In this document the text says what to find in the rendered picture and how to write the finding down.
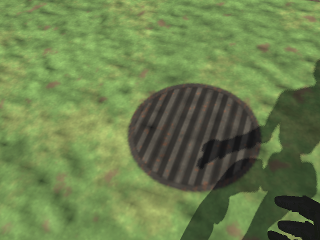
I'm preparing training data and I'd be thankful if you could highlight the robot right hand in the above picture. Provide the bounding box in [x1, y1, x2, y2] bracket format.
[267, 195, 320, 240]

